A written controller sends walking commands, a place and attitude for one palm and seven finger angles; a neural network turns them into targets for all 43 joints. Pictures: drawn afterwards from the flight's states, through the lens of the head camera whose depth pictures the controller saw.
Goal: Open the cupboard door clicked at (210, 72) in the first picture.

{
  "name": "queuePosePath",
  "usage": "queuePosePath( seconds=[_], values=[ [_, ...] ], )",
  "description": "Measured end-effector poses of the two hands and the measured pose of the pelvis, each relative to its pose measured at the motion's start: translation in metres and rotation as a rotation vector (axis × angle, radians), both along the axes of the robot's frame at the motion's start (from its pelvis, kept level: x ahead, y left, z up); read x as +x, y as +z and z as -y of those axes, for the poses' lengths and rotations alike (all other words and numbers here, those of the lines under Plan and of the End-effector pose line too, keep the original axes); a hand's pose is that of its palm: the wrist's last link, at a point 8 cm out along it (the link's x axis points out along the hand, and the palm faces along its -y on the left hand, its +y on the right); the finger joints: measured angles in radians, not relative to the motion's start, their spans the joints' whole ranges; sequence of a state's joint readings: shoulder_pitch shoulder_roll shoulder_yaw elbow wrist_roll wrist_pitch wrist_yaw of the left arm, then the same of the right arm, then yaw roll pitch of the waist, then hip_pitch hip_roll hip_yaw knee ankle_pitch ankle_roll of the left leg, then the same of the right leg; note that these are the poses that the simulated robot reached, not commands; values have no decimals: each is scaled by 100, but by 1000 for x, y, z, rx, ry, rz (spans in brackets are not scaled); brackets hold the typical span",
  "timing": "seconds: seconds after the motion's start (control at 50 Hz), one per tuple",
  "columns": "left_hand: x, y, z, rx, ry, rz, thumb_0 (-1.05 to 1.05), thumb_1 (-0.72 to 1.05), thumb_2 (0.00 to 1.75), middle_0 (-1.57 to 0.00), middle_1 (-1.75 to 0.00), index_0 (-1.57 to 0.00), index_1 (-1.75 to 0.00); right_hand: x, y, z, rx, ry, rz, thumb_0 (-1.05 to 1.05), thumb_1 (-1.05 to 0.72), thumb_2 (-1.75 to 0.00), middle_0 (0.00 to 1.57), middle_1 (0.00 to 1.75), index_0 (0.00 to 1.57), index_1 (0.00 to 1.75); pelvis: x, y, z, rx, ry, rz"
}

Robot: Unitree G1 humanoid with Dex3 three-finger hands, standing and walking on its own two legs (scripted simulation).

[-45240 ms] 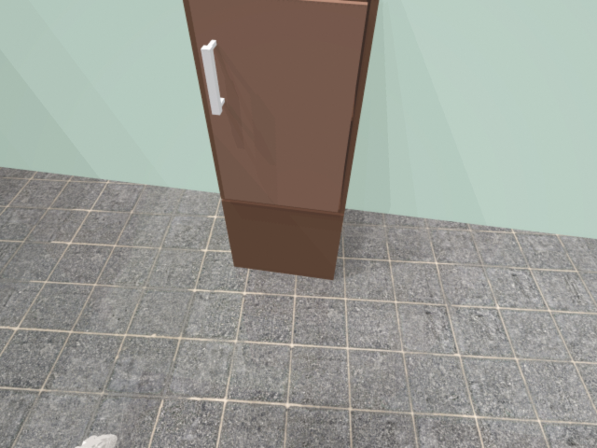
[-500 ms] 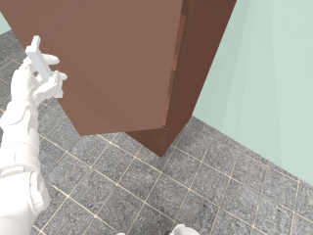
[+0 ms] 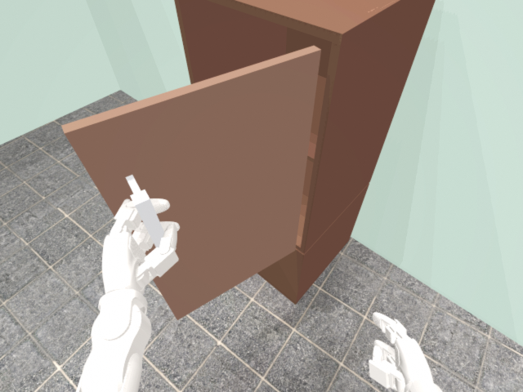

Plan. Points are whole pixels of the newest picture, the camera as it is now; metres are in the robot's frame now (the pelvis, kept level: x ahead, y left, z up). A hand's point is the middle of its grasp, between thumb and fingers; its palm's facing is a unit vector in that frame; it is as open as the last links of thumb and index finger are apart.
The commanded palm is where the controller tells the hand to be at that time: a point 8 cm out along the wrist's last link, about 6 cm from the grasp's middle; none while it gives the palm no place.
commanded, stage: pull the door open along its arc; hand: left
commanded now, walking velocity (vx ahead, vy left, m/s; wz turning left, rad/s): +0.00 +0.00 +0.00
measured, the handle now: (151, 222) +0.34 +0.19 +0.09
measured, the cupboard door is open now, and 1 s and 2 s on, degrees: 75 88 89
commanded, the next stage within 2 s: open thumb and fingers to let go in 0.34 s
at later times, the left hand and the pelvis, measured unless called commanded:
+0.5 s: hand (213, 278) +0.25 +0.08 +0.09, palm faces +0.44 -0.90 +0.01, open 5.9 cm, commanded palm +0.20 +0.13 +0.08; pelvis +0.00 -0.03 +0.00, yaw +4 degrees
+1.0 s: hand (206, 276) +0.25 +0.09 +0.09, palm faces +0.43 -0.90 +0.01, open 13.0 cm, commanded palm +0.21 +0.13 +0.08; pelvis -0.03 -0.01 +0.00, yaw +4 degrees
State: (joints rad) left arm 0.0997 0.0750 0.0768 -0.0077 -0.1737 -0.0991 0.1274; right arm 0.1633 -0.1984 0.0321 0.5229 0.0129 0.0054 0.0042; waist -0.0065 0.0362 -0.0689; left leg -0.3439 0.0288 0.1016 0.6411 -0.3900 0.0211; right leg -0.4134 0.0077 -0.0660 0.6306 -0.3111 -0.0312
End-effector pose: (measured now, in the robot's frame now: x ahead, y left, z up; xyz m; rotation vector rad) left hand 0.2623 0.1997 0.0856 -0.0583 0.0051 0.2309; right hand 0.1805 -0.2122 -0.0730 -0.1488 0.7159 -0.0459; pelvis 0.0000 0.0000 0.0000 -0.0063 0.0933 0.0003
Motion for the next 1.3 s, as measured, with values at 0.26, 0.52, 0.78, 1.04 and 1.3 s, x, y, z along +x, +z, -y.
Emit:
queuePosePath(
  seconds=[0.26, 0.52, 0.78, 1.04, 1.3],
  values=[
    [-29, 6, 43, 35, 225, -61, 2, 70, 77, -33, -125, -35, -132, 10, -3, 8, -16, 55, -43, 1, -90, -90, 20, 30, 20, 30, 5, 3, 25, 8, 33, 55],
    [-52, 5, 80, 45, 233, -41, 2, 72, 78, -32, -131, -35, -134, -15, -21, 38, -74, 53, -106, 1, -90, -90, 20, 30, 20, 30, -2, -1, 34, 15, 63, 63],
    [-52, 7, 69, 44, 215, -23, 1, 26, 62, -34, -128, -35, -128, -11, -10, 11, -42, 87, -35, 1, -90, -90, 20, 30, 20, 30, -19, 1, 29, 11, 68, 87],
    [-50, 7, 70, 45, 213, -25, 0, -39, 35, -29, -112, -30, -112, -17, -6, -14, -46, 117, -36, 1, -90, -90, 20, 30, 20, 30, -31, 0, 12, 7, 71, 98],
    [-47, 7, 70, 62, 191, -28, -1, -49, 30, -31, -69, -30, -72, -32, -16, -23, -37, 117, -86, 1, -90, -90, 20, 30, 20, 30, -39, -3, 3, 4, 67, 96]
  ],
)
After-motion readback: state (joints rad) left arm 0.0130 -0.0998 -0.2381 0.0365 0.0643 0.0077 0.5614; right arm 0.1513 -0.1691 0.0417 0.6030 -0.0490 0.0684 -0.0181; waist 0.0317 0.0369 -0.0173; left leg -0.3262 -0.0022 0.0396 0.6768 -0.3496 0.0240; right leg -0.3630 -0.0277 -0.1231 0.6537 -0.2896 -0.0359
